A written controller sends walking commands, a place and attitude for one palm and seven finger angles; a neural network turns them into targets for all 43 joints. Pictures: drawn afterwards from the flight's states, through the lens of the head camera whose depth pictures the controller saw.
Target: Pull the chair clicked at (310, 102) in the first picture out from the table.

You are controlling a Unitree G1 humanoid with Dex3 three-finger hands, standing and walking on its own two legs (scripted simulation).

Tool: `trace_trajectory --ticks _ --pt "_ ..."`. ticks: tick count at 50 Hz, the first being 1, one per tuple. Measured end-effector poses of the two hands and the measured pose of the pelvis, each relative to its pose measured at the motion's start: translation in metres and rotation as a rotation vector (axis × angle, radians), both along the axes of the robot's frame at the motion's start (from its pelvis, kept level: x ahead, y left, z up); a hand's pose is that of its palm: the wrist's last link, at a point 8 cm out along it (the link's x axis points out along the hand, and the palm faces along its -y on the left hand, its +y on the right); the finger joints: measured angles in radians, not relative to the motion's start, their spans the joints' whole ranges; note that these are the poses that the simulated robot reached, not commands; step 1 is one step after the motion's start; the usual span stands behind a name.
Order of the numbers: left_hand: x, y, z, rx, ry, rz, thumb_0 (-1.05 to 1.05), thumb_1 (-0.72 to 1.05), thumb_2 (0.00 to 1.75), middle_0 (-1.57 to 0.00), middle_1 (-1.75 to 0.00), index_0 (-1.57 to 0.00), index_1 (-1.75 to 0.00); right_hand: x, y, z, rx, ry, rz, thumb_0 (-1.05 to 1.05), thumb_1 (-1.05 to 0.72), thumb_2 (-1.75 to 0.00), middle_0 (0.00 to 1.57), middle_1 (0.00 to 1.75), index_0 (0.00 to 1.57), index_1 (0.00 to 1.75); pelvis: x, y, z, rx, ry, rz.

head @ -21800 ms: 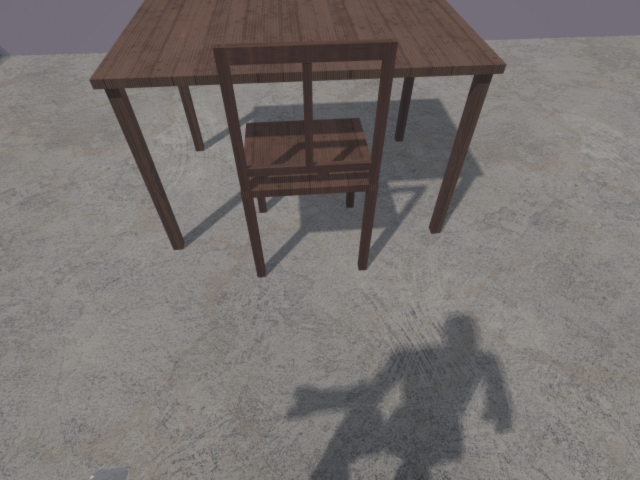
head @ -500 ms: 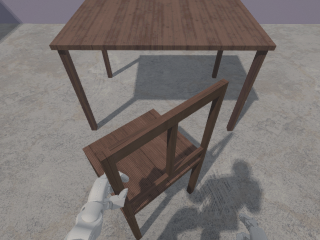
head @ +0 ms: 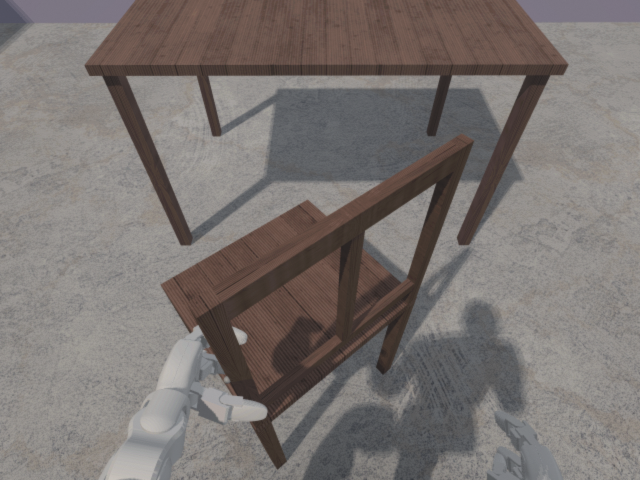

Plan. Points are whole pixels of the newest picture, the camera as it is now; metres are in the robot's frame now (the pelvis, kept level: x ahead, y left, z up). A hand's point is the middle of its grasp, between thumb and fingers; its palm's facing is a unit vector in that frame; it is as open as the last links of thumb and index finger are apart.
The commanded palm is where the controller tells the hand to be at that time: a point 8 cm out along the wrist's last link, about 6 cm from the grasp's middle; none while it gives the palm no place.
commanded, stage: open the thumb and straighten the fingers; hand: left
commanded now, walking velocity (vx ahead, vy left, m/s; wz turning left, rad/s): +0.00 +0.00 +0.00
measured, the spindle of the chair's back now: (347, 292) +0.40 -0.04 -0.06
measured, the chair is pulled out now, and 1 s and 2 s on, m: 0.51 0.51 0.51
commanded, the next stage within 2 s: draw the fingers out of the gap in 0.36 s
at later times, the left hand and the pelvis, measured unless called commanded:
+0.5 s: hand (226, 389) +0.25 +0.13 -0.04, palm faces -0.10 -0.98 -0.19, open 17.4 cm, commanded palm +0.23 +0.19 -0.02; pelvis +0.01 +0.00 -0.01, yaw +1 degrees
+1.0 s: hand (213, 458) +0.17 +0.13 -0.04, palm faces -0.07 -0.98 -0.19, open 17.5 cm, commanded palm +0.15 +0.18 -0.02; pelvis +0.00 +0.00 -0.02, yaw +2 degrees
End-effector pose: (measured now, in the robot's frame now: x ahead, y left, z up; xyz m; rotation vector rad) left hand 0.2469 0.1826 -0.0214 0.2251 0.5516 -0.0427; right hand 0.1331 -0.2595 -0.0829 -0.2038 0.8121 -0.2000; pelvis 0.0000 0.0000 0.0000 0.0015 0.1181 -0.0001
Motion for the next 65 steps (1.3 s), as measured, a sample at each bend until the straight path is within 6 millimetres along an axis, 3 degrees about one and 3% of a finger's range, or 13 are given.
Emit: trace_trajectory --ticks 6,15,22,29,38,55,65 --pt "-0.001 0.000 0.000 -0.005 0.011 0.003 -0.01 -0.45 0.25 -0.30 -0.92 -0.32 -0.94 0.016 0.010 -0.004 0.012 -0.040 0.027 0.02 -0.90 -0.90 0.21 0.30 0.20 0.30 0.006 0.001 -0.005 -0.003 0.019 0.007" --pt "-0.005 0.008 -0.001 0.006 0.023 0.020 -0.01 -0.53 0.21 -0.12 -0.34 -0.12 -0.35 0.030 0.020 -0.009 0.025 -0.066 0.058 0.02 -0.90 -0.90 0.21 0.30 0.20 0.30 0.012 -0.001 -0.011 -0.005 0.039 0.015" --pt "-0.011 0.002 0.000 0.003 0.022 0.003 -0.02 -0.54 0.21 -0.04 -0.10 -0.03 -0.10 0.033 0.017 -0.009 0.011 -0.079 0.068 0.02 -0.90 -0.90 0.21 0.30 0.20 0.30 0.014 -0.001 -0.013 -0.009 0.043 0.026" --pt "-0.021 0.005 -0.004 0.001 0.037 0.022 -0.02 -0.54 0.21 -0.02 -0.02 -0.01 -0.02 0.031 0.012 -0.007 -0.001 -0.082 0.054 0.02 -0.90 -0.90 0.21 0.30 0.20 0.30 0.014 -0.003 -0.015 -0.006 0.045 0.020" --pt "-0.056 0.012 -0.003 0.004 0.057 0.035 -0.02 -0.54 0.21 -0.01 0.00 -0.01 -0.01 0.031 0.011 -0.003 -0.011 -0.122 0.047 0.02 -0.90 -0.90 0.21 0.30 0.20 0.30 0.012 -0.004 -0.017 -0.013 0.041 0.027" --pt "-0.104 0.003 0.001 -0.004 0.054 0.050 -0.02 -0.54 0.21 -0.01 0.00 -0.01 0.00 0.044 0.028 -0.001 0.017 -0.212 0.064 0.02 -0.90 -0.90 0.21 0.30 0.20 0.30 0.003 -0.003 -0.025 -0.015 0.038 0.034" --pt "-0.130 0.000 0.001 -0.016 0.078 0.059 -0.02 -0.54 0.21 -0.01 0.00 -0.01 0.00 0.045 0.027 -0.001 0.015 -0.234 0.048 0.02 -0.90 -0.90 0.21 0.30 0.20 0.30 0.002 -0.004 -0.029 -0.016 0.045 0.033"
